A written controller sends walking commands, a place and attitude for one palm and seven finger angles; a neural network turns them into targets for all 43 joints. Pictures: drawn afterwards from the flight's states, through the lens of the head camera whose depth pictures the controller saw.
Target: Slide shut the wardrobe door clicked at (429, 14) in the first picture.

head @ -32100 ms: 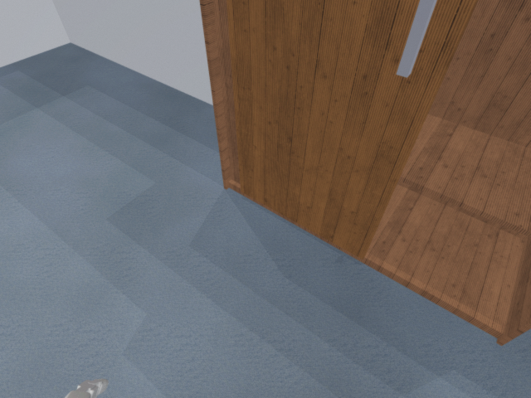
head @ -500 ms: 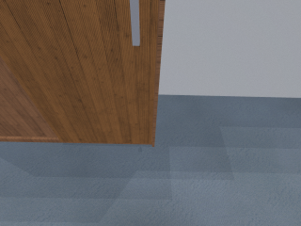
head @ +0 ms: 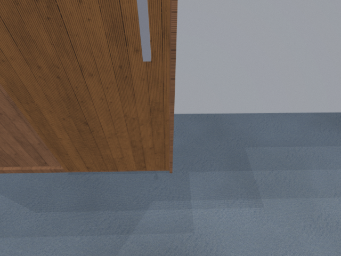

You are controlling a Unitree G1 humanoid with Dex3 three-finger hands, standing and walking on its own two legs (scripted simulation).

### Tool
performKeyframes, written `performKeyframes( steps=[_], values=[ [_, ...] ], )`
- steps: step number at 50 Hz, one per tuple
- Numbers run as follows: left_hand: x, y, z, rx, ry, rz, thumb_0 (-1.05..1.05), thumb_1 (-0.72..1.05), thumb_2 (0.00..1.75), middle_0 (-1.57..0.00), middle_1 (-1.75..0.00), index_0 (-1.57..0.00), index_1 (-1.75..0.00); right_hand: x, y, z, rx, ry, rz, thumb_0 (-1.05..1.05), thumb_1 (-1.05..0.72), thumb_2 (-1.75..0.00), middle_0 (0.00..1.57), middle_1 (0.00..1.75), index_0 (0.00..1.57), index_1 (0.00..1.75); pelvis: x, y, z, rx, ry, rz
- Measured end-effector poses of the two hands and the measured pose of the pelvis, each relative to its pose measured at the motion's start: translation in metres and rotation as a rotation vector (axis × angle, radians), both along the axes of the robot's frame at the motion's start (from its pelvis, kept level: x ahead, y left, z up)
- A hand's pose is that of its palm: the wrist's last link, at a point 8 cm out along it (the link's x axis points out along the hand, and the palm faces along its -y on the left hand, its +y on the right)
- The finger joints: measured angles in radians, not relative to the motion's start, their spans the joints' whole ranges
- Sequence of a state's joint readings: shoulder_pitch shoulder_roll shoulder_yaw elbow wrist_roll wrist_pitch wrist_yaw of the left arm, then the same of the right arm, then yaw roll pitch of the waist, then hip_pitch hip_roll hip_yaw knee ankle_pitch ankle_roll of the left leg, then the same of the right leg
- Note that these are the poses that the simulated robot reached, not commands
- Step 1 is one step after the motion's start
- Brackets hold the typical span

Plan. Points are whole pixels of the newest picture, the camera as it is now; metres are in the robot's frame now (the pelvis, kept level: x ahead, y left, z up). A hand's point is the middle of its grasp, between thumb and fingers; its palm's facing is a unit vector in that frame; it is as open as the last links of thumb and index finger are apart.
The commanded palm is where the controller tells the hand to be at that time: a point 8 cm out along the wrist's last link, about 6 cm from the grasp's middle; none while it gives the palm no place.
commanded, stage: let the arm hang, fingers relaxed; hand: left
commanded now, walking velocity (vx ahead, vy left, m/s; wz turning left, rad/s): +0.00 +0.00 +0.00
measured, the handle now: (145, 27) +0.71 +0.12 +0.20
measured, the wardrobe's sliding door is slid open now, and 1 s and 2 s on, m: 0.00 0.00 0.00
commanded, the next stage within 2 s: look to check the result in 0.10 s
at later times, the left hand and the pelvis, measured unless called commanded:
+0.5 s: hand out of the picture +0.04 +0.19 -0.17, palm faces +0.02 -0.97 -0.24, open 7.4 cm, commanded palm none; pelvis +0.01 +0.00 +0.00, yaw +0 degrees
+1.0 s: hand out of the picture +0.11 +0.22 -0.16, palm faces -0.01 -0.95 -0.31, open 7.4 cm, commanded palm none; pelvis +0.03 -0.01 +0.00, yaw +0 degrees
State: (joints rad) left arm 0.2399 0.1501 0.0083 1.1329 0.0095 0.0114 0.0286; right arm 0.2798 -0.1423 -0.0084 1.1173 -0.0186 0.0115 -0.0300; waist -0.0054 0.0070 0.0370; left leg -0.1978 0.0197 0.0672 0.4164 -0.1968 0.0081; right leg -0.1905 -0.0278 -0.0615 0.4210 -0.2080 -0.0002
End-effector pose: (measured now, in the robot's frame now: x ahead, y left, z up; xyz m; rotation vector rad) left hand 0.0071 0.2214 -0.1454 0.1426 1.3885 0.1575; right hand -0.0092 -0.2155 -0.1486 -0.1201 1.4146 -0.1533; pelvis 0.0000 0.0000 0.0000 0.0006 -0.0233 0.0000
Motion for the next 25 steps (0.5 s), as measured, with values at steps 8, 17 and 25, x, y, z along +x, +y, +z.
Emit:
performKeyframes(
  steps=[8, 17, 25],
  values=[
    [0.0, 0.002, 0.002, 0.009, 0.019, 0.004, 0.01, 0.91, 0.89, -0.2, -0.3, -0.2, -0.3, -0.001, -0.002, 0.0, 0.001, 0.025, -0.005, 0.01, -0.91, -0.9, 0.2, 0.29, 0.2, 0.29, 0.004, -0.001, 0.001, 0.0, 0.005, 0.0],
    [0.009, 0.009, 0.005, 0.03, 0.012, 0.001, 0.01, 0.9, 0.89, -0.2, -0.3, -0.2, -0.3, 0.014, -0.013, 0.001, -0.019, 0.007, 0.0, 0.01, -0.91, -0.9, 0.2, 0.29, 0.2, 0.29, 0.01, -0.003, 0.001, -0.001, 0.003, -0.001],
    [0.029, 0.017, 0.008, 0.051, -0.022, -0.016, 0.01, 0.9, 0.89, -0.2, -0.3, -0.2, -0.3, 0.036, -0.028, 0.005, -0.048, -0.034, 0.017, 0.01, -0.91, -0.9, 0.2, 0.29, 0.2, 0.29, 0.014, -0.005, 0.002, -0.001, 0.004, -0.004]
  ],
)
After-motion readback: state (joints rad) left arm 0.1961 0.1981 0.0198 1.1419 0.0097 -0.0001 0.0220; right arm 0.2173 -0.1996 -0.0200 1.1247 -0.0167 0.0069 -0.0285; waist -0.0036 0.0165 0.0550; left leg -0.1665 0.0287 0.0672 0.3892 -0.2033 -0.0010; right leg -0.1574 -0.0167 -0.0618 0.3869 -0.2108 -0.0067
